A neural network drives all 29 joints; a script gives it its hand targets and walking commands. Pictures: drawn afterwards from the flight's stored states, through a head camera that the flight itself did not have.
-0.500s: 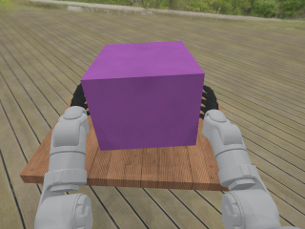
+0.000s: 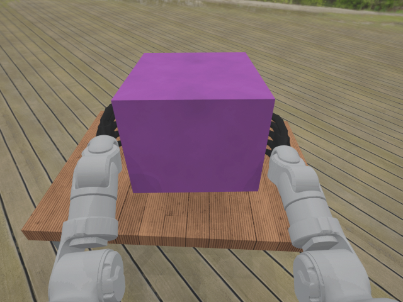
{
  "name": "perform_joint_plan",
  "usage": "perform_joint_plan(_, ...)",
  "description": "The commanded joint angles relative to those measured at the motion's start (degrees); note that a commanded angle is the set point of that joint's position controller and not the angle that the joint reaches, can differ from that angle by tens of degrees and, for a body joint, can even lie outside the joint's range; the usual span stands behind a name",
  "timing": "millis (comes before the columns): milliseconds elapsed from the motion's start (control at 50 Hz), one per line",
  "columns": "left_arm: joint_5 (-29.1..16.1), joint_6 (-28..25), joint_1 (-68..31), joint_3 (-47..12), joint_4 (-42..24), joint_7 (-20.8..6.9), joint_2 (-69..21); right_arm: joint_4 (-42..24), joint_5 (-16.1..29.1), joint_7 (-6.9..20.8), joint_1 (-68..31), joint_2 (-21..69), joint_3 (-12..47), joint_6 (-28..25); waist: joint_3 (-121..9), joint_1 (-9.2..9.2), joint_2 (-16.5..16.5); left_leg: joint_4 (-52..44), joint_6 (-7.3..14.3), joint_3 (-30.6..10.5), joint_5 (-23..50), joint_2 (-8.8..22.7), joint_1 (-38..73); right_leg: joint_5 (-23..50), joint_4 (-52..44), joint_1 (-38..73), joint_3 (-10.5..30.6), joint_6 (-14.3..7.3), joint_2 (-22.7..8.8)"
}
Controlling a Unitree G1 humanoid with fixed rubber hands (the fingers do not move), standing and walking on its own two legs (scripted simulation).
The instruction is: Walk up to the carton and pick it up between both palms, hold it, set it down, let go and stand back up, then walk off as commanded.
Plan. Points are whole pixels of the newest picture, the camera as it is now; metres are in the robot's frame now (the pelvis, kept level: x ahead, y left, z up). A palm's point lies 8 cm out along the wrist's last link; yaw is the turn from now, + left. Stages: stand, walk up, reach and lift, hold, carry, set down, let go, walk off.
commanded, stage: hold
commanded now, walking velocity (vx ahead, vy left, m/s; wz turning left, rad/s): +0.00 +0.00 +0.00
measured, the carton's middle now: (195, 115) +0.48 +0.01 +0.18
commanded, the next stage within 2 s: none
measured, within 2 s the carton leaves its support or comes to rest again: neither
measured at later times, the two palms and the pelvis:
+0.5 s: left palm (101, 142) +0.35 +0.18 +0.20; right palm (284, 145) +0.35 -0.16 +0.20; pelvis -0.01 +0.00 +0.00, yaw +0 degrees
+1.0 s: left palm (105, 145) +0.37 +0.18 +0.18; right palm (278, 150) +0.36 -0.16 +0.17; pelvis +0.00 +0.00 +0.00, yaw +0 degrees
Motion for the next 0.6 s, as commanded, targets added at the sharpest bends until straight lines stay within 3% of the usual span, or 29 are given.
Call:
perform_joint_plan(0,-7.81,-2.9,-38.11,-30.51,-23.09,-10.79,-40.4,-35.6,14.43,9.26,-53.43,31.34,29.38,-4.65,-32.63,-1.41,5.87,-0.09,-2.0,-1.93,26.12,-6.39,15.64,22.65,-3.37,21.12,1.72,0.6,5.47)
perform_joint_plan(160,-3.29,0.47,-33.17,-24.78,-20.66,-12.97,-35.86,-27.29,12.82,8.73,-46.18,27.93,26.29,0.28,-23.28,-1.29,5.12,-3.33,-1.64,-1.29,19.08,-6.15,13.0,17.01,-4.71,20.24,1.58,0.93,5.12)
perform_joint_plan(340,-4.88,-0.79,-40.41,-25.92,-20.33,-13.2,-37.67,-25.04,11.17,10.12,-50.87,30.42,24.35,-0.46,-22.91,-0.76,6.04,-4.51,-1.27,-1.17,14.84,-5.51,12.26,10.16,-5.48,16.6,1.62,0.2,5.02)
perform_joint_plan(480,-3.11,-1.77,-43.61,-22.75,-13.16,-13.44,-37.11,-17.7,7.01,12.02,-52.34,30.39,19.5,-1.65,-17.34,-0.41,5.38,-8.21,0.19,-0.77,3.19,-4.91,8.37,-0.97,-6.96,12.43,1.13,-0.24,4.29)
perform_joint_plan(580,-2.78,-2.76,-44.67,-21.97,-9.03,-13.96,-37.3,-16.59,4.72,12.85,-55.25,30.77,17.54,-4.08,-15.96,-0.3,4.24,-9.71,1.18,-0.35,-2.19,-4.87,5.92,-4.7,-7.34,11.91,0.97,-0.35,3.73)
